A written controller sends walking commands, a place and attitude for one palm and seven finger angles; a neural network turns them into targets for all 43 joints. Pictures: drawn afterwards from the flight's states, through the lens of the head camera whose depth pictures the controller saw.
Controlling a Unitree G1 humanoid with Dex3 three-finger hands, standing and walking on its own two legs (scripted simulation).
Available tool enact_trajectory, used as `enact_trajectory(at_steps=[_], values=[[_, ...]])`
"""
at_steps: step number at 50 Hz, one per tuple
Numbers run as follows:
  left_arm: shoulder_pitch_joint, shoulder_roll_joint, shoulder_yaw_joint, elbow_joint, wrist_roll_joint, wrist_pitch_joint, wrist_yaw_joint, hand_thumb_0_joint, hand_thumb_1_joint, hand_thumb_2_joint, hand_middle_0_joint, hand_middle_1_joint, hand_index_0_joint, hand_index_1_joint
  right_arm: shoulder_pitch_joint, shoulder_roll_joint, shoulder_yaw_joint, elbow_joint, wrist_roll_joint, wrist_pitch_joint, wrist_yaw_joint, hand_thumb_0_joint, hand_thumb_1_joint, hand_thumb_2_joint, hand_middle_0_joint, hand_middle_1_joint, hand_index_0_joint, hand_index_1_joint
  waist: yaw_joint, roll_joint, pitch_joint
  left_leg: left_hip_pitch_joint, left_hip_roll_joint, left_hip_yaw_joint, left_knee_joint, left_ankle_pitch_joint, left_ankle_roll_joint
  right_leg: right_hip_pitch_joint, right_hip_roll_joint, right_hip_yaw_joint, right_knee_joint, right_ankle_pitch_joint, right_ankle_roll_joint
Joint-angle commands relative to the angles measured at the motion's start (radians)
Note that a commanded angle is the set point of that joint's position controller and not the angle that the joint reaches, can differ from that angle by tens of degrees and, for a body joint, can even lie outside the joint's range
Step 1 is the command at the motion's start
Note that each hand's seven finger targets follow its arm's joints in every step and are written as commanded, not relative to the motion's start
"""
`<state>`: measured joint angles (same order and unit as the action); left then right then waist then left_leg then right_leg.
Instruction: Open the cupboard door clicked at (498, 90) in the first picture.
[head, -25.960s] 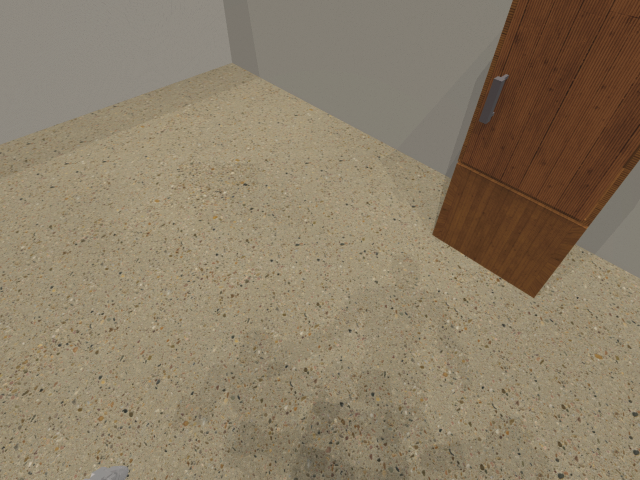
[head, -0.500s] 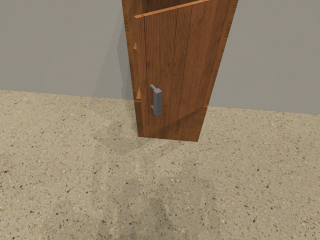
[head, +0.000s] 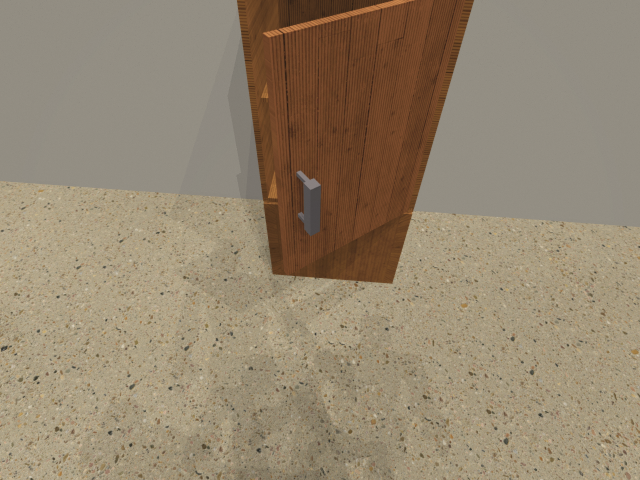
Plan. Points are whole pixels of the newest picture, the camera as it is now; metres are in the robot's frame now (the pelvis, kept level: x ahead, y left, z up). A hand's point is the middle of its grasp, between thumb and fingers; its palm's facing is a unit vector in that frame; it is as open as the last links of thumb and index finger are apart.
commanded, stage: walk to a spot facing it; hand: left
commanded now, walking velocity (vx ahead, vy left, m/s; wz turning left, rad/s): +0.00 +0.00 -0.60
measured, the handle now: (306, 202) +0.64 +0.07 -0.09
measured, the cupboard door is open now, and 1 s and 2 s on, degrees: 39 39 39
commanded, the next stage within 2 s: none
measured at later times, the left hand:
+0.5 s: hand out of the picture +0.06 +0.14 -0.17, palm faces -0.20 -0.95 -0.24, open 7.4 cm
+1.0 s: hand (266, 433) +0.21 +0.10 -0.16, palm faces -0.55 -0.79 -0.28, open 7.4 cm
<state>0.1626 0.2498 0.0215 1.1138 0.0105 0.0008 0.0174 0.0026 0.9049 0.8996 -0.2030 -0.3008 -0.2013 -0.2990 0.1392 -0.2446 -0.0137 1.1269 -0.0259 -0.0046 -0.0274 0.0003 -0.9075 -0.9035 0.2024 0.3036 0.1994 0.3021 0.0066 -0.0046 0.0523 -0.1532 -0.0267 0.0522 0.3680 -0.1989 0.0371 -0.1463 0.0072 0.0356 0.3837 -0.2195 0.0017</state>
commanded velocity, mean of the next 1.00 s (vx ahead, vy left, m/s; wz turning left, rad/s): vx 0.00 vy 0.00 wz -0.60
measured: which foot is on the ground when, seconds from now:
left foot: down 0.00-0.26, up 0.28-0.66, down 0.68-1.00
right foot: down 0.00-0.68, up 0.70-1.00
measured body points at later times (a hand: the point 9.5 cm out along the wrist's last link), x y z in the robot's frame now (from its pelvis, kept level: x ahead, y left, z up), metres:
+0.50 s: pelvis -0.01 -0.04 -0.01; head +0.04 -0.06 +0.44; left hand +0.07 +0.19 -0.15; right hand +0.02 -0.30 -0.15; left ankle +0.01 +0.11 -0.68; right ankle -0.02 -0.12 -0.75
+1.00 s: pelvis -0.01 -0.03 -0.02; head +0.03 -0.06 +0.43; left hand +0.24 +0.14 -0.14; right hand -0.12 -0.26 -0.16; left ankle +0.05 +0.11 -0.75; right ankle -0.06 -0.13 -0.74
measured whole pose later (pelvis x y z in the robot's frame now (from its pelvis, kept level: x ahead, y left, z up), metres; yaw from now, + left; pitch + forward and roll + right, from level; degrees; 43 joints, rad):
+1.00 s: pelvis -0.01 -0.03 -0.02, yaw -36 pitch +0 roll -1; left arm 0.15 0.28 0.08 0.87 0.02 0.05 -0.04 0.00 0.91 0.90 -0.20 -0.30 -0.20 -0.30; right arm 0.25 -0.23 -0.04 0.91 -0.04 0.01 -0.03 0.00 -0.90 -0.90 0.21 0.30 0.20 0.30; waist 0.00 0.02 0.10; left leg -0.23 0.15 0.15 0.60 -0.35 -0.06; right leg -0.35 -0.02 -0.07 0.66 -0.29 0.02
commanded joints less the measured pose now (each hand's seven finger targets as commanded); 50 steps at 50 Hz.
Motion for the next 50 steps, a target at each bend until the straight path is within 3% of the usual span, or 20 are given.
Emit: enact_trajectory(at_steps=[1,5,7,11,12,13,14,16,19,28,31,32,34,35,38,40,45,48,49,50], values=[[0.034,0.110,0.037,-0.079,0.005,0.019,0.001,0.000,0.900,0.900,-0.200,-0.300,-0.200,-0.300,0.069,-0.128,-0.039,-0.067,0.003,0.006,-0.012,0.000,-0.900,-0.900,0.200,0.300,0.200,0.300,-0.018,0.051,-0.025,0.071,0.194,-0.112,-0.022,0.126,0.002,-0.142,-0.070,0.085,0.064,0.171,-0.029],[0.045,0.093,0.055,-0.149,0.013,0.044,-0.012,0.000,0.900,0.900,-0.200,-0.300,-0.200,-0.300,0.071,-0.173,-0.069,-0.127,-0.004,0.010,-0.019,0.000,-0.900,-0.900,0.200,0.300,0.200,0.300,-0.012,0.163,-0.033,0.063,0.366,-0.201,-0.076,0.177,0.121,-0.264,-0.006,0.015,0.407,-0.185,-0.009],[0.038,0.072,0.062,-0.177,0.013,0.046,-0.015,0.000,0.900,0.900,-0.200,-0.300,-0.200,-0.300,0.063,-0.163,-0.071,-0.151,-0.008,0.007,-0.022,0.000,-0.900,-0.900,0.200,0.300,0.200,0.300,-0.006,0.130,-0.041,0.055,0.419,-0.186,-0.044,0.286,0.166,-0.287,-0.040,0.015,0.517,-0.294,-0.009],[0.166,0.052,0.074,-0.172,0.014,0.038,-0.023,0.000,0.900,0.900,-0.200,-0.300,-0.200,-0.300,0.004,-0.156,-0.078,-0.188,-0.004,0.011,-0.019,0.000,-0.900,-0.900,0.200,0.300,0.200,0.300,0.053,0.064,-0.065,-0.057,0.321,-0.011,0.152,0.271,0.060,-0.074,-0.032,-0.040,0.218,-0.055,-0.014],[0.194,0.106,0.085,-0.171,0.021,0.027,-0.018,0.000,0.900,0.900,-0.200,-0.300,-0.200,-0.300,-0.004,-0.135,-0.080,-0.204,0.006,0.017,-0.016,0.000,-0.900,-0.900,0.200,0.300,0.200,0.300,0.064,-0.100,-0.043,-0.144,0.205,0.064,0.321,0.082,-0.013,-0.031,-0.107,0.118,0.043,0.201,-0.049],[0.192,0.201,0.100,-0.177,0.027,0.018,-0.007,0.000,0.900,0.900,-0.200,-0.300,-0.200,-0.300,0.002,-0.065,-0.072,-0.236,0.016,0.020,-0.008,0.000,-0.900,-0.900,0.200,0.300,0.200,0.300,0.051,-0.333,-0.029,-0.333,0.049,0.135,0.520,-0.346,-0.077,0.032,-0.336,0.431,-0.059,0.430,-0.163],[0.228,0.218,0.103,-0.181,0.014,0.018,-0.002,0.000,0.900,0.900,-0.200,-0.300,-0.200,-0.300,-0.029,-0.081,-0.070,-0.246,0.013,0.030,-0.006,0.000,-0.900,-0.900,0.200,0.300,0.200,0.300,0.086,-0.222,-0.027,-0.349,0.046,0.006,0.683,-0.437,-0.070,-0.001,-0.373,0.490,-0.077,0.409,-0.252],[0.155,0.163,0.103,-0.195,0.016,0.015,0.012,0.000,0.900,0.900,-0.200,-0.300,-0.200,-0.300,-0.058,-0.067,-0.072,-0.249,0.013,0.032,-0.009,0.000,-0.900,-0.900,0.200,0.300,0.200,0.300,0.044,-0.196,-0.021,-0.441,0.072,-0.089,0.802,-0.333,-0.074,0.022,-0.289,0.453,-0.030,0.404,-0.250],[0.138,0.135,0.102,-0.216,0.014,0.007,0.017,0.000,0.900,0.900,-0.200,-0.300,-0.200,-0.300,-0.042,-0.039,-0.068,-0.244,0.014,0.031,-0.006,0.000,-0.900,-0.900,0.200,0.300,0.200,0.300,0.026,-0.082,-0.100,-0.393,0.071,-0.087,0.751,-0.243,-0.092,0.057,-0.230,0.364,-0.004,0.418,-0.213],[0.137,0.156,0.118,-0.238,0.023,0.020,0.005,0.000,0.900,0.900,-0.200,-0.300,-0.200,-0.300,-0.049,-0.028,-0.065,-0.281,0.024,0.016,-0.014,0.000,-0.900,-0.900,0.200,0.300,0.200,0.300,0.033,-0.113,-0.097,-0.284,0.034,-0.079,0.432,-0.256,-0.086,0.026,-0.188,0.433,-0.001,0.370,-0.209],[0.076,0.151,0.116,-0.254,0.014,0.027,0.000,0.000,0.900,0.900,-0.200,-0.300,-0.200,-0.300,0.052,-0.039,-0.065,-0.262,0.028,0.006,-0.020,0.000,-0.900,-0.900,0.200,0.300,0.200,0.300,-0.020,-0.129,-0.109,-0.076,0.015,-0.077,0.167,-0.104,-0.077,-0.104,-0.128,0.423,0.050,0.315,-0.140],[0.051,0.128,0.109,-0.263,0.009,0.030,-0.002,0.000,0.900,0.900,-0.200,-0.300,-0.200,-0.300,0.102,-0.062,-0.070,-0.252,0.026,-0.002,-0.023,0.000,-0.900,-0.900,0.200,0.300,0.200,0.300,-0.045,-0.084,-0.113,0.073,0.061,-0.102,0.036,-0.052,-0.066,-0.231,-0.077,0.373,0.096,0.182,-0.090],[0.047,0.063,0.088,-0.316,0.002,0.030,-0.023,0.000,0.900,0.900,-0.200,-0.300,-0.200,-0.300,0.136,-0.221,-0.093,-0.271,-0.002,-0.009,-0.031,0.000,-0.900,-0.900,0.200,0.300,0.200,0.300,-0.043,0.308,-0.091,0.159,0.502,-0.524,-0.139,0.029,0.124,-0.495,0.087,0.064,0.472,-0.392,0.019],[0.032,0.093,0.095,-0.331,0.015,0.027,-0.033,0.000,0.900,0.900,-0.200,-0.300,-0.200,-0.300,0.120,-0.226,-0.088,-0.291,-0.009,-0.005,-0.027,0.000,-0.900,-0.900,0.200,0.300,0.200,0.300,-0.041,0.186,-0.069,0.011,0.540,-0.517,-0.130,0.007,0.182,-0.453,0.034,0.048,0.644,-0.383,0.033],[0.029,0.080,0.099,-0.297,0.016,0.036,-0.044,0.000,0.900,0.900,-0.200,-0.300,-0.200,-0.300,0.037,-0.137,-0.062,-0.300,-0.014,-0.012,-0.028,0.000,-0.900,-0.900,0.200,0.300,0.200,0.300,0.014,0.216,-0.036,-0.019,0.360,-0.218,-0.038,0.339,0.108,-0.453,-0.005,0.011,0.786,-0.259,0.053],[0.016,0.058,0.085,-0.303,0.011,0.042,-0.051,0.000,0.900,0.900,-0.200,-0.300,-0.200,-0.300,0.066,-0.137,-0.061,-0.294,-0.013,-0.012,-0.025,0.000,-0.900,-0.900,0.200,0.300,0.200,0.300,0.006,0.190,-0.057,0.029,0.317,-0.101,-0.001,0.454,0.084,-0.432,-0.016,-0.038,0.716,-0.221,0.058],[-0.041,0.051,0.069,-0.325,0.010,0.039,-0.059,0.000,0.900,0.900,-0.200,-0.300,-0.200,-0.300,0.131,-0.173,-0.075,-0.270,-0.011,-0.005,-0.014,0.000,-0.900,-0.900,0.200,0.300,0.200,0.300,-0.032,0.230,-0.067,0.028,0.346,-0.025,0.048,0.460,0.076,-0.279,-0.013,-0.115,0.431,-0.201,0.034],[0.024,0.077,0.075,-0.306,0.010,0.030,-0.058,0.000,0.900,0.900,-0.200,-0.300,-0.200,-0.300,0.114,-0.190,-0.084,-0.275,-0.005,0.003,-0.007,0.000,-0.900,-0.900,0.200,0.300,0.200,0.300,0.006,0.190,-0.084,-0.047,0.330,0.017,0.174,0.372,0.015,-0.082,0.006,-0.137,0.193,-0.052,0.005],[0.102,0.126,0.085,-0.285,0.013,0.021,-0.052,0.000,0.900,0.900,-0.200,-0.300,-0.200,-0.300,0.102,-0.178,-0.084,-0.287,0.002,0.004,-0.002,0.000,-0.900,-0.900,0.200,0.300,0.200,0.300,0.045,0.084,-0.116,-0.134,0.280,0.072,0.320,0.258,-0.039,0.072,-0.047,-0.067,0.076,0.161,-0.023],[0.160,0.252,0.111,-0.266,0.024,0.011,-0.034,0.000,0.900,0.900,-0.200,-0.300,-0.200,-0.300,0.093,-0.091,-0.068,-0.323,0.014,0.005,0.003,0.000,-0.900,-0.900,0.200,0.300,0.200,0.300,0.067,-0.290,-0.152,-0.388,0.126,0.170,0.564,-0.226,-0.106,0.244,-0.316,0.305,0.002,0.506,-0.128]])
